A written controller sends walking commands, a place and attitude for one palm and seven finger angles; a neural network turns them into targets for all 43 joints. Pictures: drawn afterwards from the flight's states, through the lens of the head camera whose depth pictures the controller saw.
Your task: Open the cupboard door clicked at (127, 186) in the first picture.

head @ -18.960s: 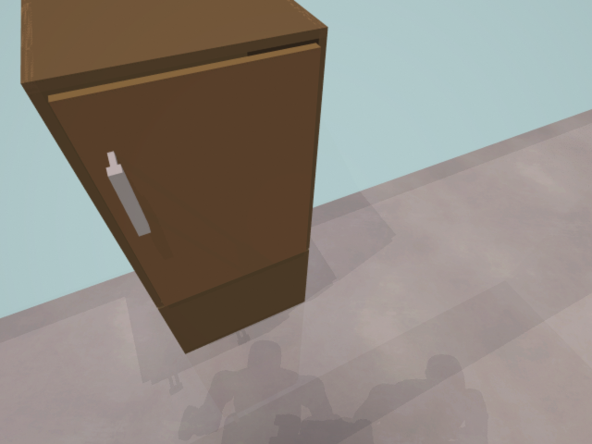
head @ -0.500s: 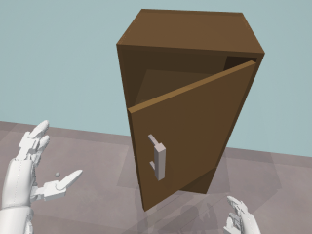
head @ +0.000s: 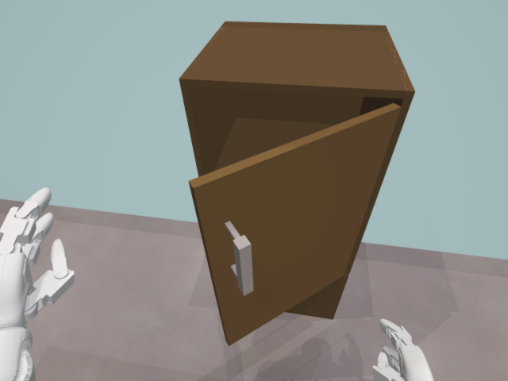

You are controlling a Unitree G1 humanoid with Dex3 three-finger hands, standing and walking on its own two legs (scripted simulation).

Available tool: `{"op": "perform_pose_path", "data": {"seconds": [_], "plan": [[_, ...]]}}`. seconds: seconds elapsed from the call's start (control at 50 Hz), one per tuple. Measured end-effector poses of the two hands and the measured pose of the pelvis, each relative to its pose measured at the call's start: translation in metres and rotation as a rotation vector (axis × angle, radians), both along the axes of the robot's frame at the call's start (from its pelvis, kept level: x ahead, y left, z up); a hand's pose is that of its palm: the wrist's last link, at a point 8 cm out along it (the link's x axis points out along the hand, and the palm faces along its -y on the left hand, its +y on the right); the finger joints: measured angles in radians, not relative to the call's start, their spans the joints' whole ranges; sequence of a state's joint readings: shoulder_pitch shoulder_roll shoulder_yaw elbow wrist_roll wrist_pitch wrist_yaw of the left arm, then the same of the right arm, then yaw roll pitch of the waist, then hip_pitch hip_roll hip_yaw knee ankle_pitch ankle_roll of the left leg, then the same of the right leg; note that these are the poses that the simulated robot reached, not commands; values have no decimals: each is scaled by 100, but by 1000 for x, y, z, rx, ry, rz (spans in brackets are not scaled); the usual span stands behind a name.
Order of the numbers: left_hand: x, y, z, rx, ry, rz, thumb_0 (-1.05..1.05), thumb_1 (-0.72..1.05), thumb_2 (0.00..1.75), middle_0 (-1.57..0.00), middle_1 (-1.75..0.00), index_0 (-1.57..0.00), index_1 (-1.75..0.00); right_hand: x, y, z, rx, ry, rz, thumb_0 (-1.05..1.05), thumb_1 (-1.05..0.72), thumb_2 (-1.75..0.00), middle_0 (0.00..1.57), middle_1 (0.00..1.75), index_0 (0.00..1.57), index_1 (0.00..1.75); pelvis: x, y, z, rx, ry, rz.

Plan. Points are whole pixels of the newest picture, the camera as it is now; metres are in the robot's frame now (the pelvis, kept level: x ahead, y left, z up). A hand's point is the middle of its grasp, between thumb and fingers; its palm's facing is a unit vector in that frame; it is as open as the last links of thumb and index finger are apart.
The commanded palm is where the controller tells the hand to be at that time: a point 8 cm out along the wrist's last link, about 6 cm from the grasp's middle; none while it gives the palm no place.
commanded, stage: draw the hand back to the body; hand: left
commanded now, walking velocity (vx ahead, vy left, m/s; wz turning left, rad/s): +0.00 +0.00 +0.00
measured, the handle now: (238, 259) +0.31 +0.08 +0.02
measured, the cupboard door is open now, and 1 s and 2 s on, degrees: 40 40 40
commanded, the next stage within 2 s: step back with the hand held close in 0.12 s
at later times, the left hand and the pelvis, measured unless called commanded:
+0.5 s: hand (70, 286) +0.18 +0.25 +0.14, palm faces +0.36 -0.81 -0.47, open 7.4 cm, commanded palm +0.12 +0.30 +0.17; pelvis -0.02 +0.00 +0.00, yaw +0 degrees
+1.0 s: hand out of the picture +0.08 +0.29 +0.16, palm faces +0.48 -0.75 -0.46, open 7.4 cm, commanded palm +0.01 +0.33 +0.17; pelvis -0.11 +0.02 -0.02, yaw +4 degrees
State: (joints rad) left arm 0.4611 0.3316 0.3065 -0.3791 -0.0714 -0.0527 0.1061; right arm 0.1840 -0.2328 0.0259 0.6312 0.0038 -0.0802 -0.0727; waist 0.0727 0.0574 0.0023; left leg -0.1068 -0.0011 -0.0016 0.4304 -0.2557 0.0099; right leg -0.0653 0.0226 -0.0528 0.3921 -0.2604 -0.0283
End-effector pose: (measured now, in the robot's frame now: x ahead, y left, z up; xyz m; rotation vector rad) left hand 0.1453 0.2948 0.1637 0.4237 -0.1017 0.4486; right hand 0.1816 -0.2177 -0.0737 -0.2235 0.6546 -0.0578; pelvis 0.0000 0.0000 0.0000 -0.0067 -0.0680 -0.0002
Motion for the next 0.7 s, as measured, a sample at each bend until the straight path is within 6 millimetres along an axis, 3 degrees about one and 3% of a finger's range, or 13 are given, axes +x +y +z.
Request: {"op": "perform_pose_path", "data": {"seconds": [0.2,0.36,0.52,0.7], "plan": [[-5,-11,12,36,-37,-8,1,88,89,-22,-30,-21,-30,-9,-8,-4,10,-2,-9,1,-90,-90,20,30,20,30,-4,-9,0,0,-16,2],[-5,-6,14,90,-26,-20,1,89,89,-22,-30,-21,-30,-16,-16,-6,5,33,-28,1,-90,-90,20,30,21,30,-11,-12,0,-13,23,12],[-9,-4,-1,98,61,-85,1,89,89,-22,-30,-21,-30,-36,-28,-4,-50,90,-102,1,-90,-90,20,30,20,30,-24,0,-1,-10,62,-2],[-30,16,12,155,-23,-116,1,88,89,-22,-30,-21,-30,-62,-12,6,-72,70,-131,1,-90,-90,20,30,20,30,-51,16,-4,-13,60,-11]]}}
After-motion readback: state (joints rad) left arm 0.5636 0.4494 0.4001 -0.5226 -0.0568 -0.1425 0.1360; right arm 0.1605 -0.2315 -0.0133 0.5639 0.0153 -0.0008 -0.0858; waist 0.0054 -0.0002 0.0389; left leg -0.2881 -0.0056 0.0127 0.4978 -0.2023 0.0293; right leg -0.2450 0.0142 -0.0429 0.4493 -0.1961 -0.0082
